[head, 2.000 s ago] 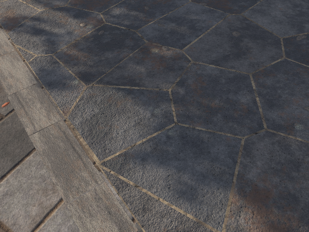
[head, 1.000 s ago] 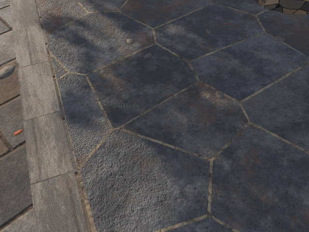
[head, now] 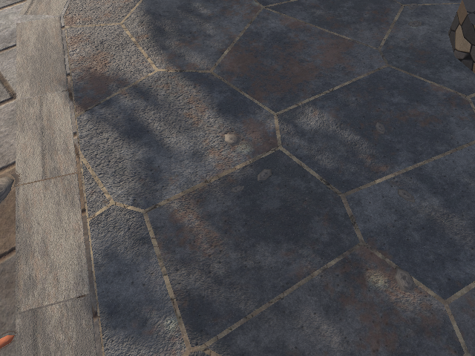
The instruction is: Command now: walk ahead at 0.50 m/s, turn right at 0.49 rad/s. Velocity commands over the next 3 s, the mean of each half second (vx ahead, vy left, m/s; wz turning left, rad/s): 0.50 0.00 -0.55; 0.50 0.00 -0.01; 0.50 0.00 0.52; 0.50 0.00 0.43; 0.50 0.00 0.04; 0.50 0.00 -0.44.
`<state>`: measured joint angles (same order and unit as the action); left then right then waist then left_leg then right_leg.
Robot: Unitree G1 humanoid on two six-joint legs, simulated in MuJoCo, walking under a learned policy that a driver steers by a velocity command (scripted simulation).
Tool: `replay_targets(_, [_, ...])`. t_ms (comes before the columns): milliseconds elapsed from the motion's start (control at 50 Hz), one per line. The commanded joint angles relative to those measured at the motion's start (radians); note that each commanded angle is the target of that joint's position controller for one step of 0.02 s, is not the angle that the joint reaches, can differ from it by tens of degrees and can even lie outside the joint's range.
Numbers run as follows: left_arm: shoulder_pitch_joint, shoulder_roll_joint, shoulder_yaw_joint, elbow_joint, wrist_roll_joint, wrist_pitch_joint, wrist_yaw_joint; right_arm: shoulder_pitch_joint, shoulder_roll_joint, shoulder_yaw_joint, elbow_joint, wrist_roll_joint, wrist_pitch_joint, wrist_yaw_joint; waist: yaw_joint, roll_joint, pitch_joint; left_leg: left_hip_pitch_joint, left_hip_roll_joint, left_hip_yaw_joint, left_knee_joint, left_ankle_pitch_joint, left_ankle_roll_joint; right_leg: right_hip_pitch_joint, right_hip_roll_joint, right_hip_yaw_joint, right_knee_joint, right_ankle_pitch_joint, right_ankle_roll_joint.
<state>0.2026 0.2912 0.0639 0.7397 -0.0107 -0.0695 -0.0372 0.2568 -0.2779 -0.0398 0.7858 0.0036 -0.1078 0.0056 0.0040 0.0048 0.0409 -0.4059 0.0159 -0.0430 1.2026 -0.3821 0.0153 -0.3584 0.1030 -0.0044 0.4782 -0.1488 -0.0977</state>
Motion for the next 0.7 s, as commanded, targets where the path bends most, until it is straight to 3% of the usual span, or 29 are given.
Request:
replay_targets(20, [0.015, 0.115, 0.027, -0.079, 0.008, -0.006, 0.014, -0.013, -0.127, -0.038, -0.102, -0.017, -0.014, -0.005, -0.019, -0.026, -0.074, -0.217, 0.084, -0.049, -0.092, 0.042, -0.027, 0.196, -0.279, 0.386, -0.255, 0.167, -0.218])
replay_targets(60, [0.021, 0.138, 0.034, -0.082, 0.004, -0.009, 0.024, -0.018, -0.102, -0.031, -0.111, -0.020, 0.004, -0.012, -0.028, -0.043, -0.061, -0.192, 0.081, -0.021, -0.197, 0.091, -0.063, 0.111, -0.254, 0.316, -0.270, 0.239, -0.218])
replay_targets(140, [0.070, 0.165, 0.046, -0.072, -0.012, 0.003, 0.043, -0.170, -0.061, -0.013, -0.150, -0.020, 0.002, -0.011, 0.031, -0.066, -0.046, -0.108, 0.028, 0.000, -0.517, 0.388, -0.090, 0.037, -0.175, 0.228, -0.249, 0.166, -0.146])
replay_targets(220, [0.143, 0.159, 0.047, -0.053, -0.020, 0.021, 0.049, -0.256, -0.088, -0.021, -0.179, 0.002, -0.012, 0.003, 0.066, -0.093, -0.059, -0.060, -0.013, -0.027, -0.669, 0.441, -0.082, 0.116, -0.202, 0.319, -0.176, 0.058, -0.115])
replay_targets(280, [0.135, 0.154, 0.048, -0.060, -0.014, 0.028, 0.053, -0.216, -0.129, -0.042, -0.177, 0.008, -0.026, 0.011, 0.025, -0.128, -0.068, 0.007, -0.015, -0.041, -0.723, 0.332, -0.040, 0.184, -0.234, 0.415, -0.083, 0.025, -0.086])
replay_targets(300, [0.122, 0.135, 0.043, -0.067, -0.012, 0.030, 0.052, -0.150, -0.141, -0.052, -0.160, 0.007, -0.031, 0.008, -0.014, -0.131, -0.086, 0.099, -0.012, -0.028, -0.761, 0.326, -0.015, 0.173, -0.211, 0.414, -0.030, 0.031, -0.065])
replay_targets(320, [0.118, 0.091, 0.027, -0.078, -0.006, 0.027, 0.049, -0.051, -0.174, -0.067, -0.147, -0.007, -0.036, 0.001, -0.065, -0.107, -0.164, 0.276, 0.057, -0.075, -0.757, 0.305, 0.030, 0.123, -0.163, 0.370, 0.116, 0.029, -0.031])
replay_targets(340, [0.143, 0.023, 0.004, -0.097, 0.015, 0.023, 0.048, 0.099, -0.233, -0.081, -0.136, -0.016, -0.033, -0.009, -0.108, 0.046, -0.302, 0.527, 0.245, -0.266, -0.753, 0.258, 0.090, -0.012, -0.078, 0.254, 0.413, -0.197, 0.014])
replay_targets(360, [0.267, 0.013, -0.004, -0.135, -0.024, 0.011, 0.046, 0.151, -0.298, -0.097, -0.095, -0.022, -0.017, 0.002, -0.037, 0.400, -0.362, 0.733, 0.426, -0.751, -0.867, -0.020, 0.241, -0.355, -0.007, 0.161, 0.691, -0.483, 0.054])
replay_targets(380, [0.239, 0.123, 0.017, -0.099, -0.033, 0.014, 0.050, 0.108, -0.190, -0.075, -0.122, -0.006, -0.014, 0.004, -0.068, 0.229, -0.262, 0.665, 0.399, -0.733, -0.906, -0.196, 0.214, -0.446, -0.085, 0.193, 0.805, -0.410, 0.071])
replay_targets(400, [0.135, 0.161, 0.029, -0.112, -0.023, 0.021, 0.049, 0.073, -0.140, -0.061, -0.127, -0.003, -0.007, -0.001, -0.091, 0.135, -0.155, 0.559, 0.354, -0.552, -0.905, -0.139, 0.171, -0.465, -0.113, 0.166, 0.825, -0.314, 0.077])
replay_targets(420, [0.095, 0.145, 0.029, -0.119, -0.013, 0.027, 0.049, 0.029, -0.125, -0.052, -0.131, -0.012, -0.002, -0.001, -0.073, 0.068, -0.103, 0.452, 0.309, -0.429, -0.920, 0.005, 0.153, -0.425, -0.145, 0.145, 0.805, -0.245, 0.084])
replay_targets(440, [0.068, 0.132, 0.032, -0.131, -0.007, 0.028, 0.045, -0.001, -0.105, -0.045, -0.122, -0.015, 0.001, -0.002, -0.057, 0.071, -0.058, 0.380, 0.274, -0.342, -0.941, 0.107, 0.152, -0.410, -0.169, 0.144, 0.759, -0.200, 0.089])
replay_targets(480, [0.080, 0.096, 0.030, -0.137, -0.019, 0.037, 0.034, -0.016, -0.092, -0.042, -0.110, -0.017, -0.004, -0.005, -0.031, 0.117, -0.040, 0.304, 0.236, -0.217, -0.988, 0.205, 0.147, -0.349, -0.200, 0.120, 0.716, -0.160, 0.094])
replay_targets(560, [0.023, 0.058, 0.019, -0.165, -0.011, 0.049, 0.030, -0.004, -0.132, -0.058, -0.072, -0.013, -0.011, -0.006, -0.028, 0.076, -0.021, 0.310, 0.253, -0.082, -1.035, 0.368, 0.180, -0.401, -0.217, 0.107, 0.605, -0.070, 0.118])
replay_targets(600, [-0.012, 0.030, 0.007, -0.168, -0.005, 0.039, 0.027, 0.023, -0.137, -0.057, -0.044, -0.010, -0.008, -0.002, -0.039, 0.052, -0.023, 0.311, 0.235, -0.035, -1.042, 0.419, 0.186, -0.370, -0.205, 0.106, 0.476, 0.009, 0.113])
replay_targets(660, [-0.116, 0.010, -0.009, -0.188, 0.001, 0.016, 0.009, 0.040, -0.159, -0.056, -0.013, 0.015, 0.008, 0.002, -0.059, 0.051, 0.011, 0.300, 0.200, 0.017, -1.044, 0.443, 0.178, -0.297, -0.190, 0.028, 0.258, 0.118, 0.100])
replay_targets(700, [-0.187, 0.013, -0.011, -0.206, -0.004, 0.002, -0.002, 0.086, -0.182, -0.059, 0.008, 0.027, 0.018, 0.005, -0.084, 0.053, 0.026, 0.318, 0.213, 0.001, -1.032, 0.452, 0.177, -0.254, -0.169, -0.003, 0.169, 0.120, 0.098])
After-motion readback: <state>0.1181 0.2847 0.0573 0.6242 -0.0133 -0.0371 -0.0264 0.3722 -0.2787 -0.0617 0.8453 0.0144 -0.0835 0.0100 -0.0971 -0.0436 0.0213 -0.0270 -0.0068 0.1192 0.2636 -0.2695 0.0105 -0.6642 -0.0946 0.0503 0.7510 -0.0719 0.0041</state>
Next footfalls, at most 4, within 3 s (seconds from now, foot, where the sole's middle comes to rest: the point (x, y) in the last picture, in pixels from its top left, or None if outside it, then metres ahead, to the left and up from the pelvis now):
0.32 left None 0.37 0.13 -0.77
0.82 right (325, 326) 0.54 -0.21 -0.77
1.34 left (249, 227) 0.86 -0.01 -0.77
1.82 right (296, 158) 1.16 -0.18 -0.77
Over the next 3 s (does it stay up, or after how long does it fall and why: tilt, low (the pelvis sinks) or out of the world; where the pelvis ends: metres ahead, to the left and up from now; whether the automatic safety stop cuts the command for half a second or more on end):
stays up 1.59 0.03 0.00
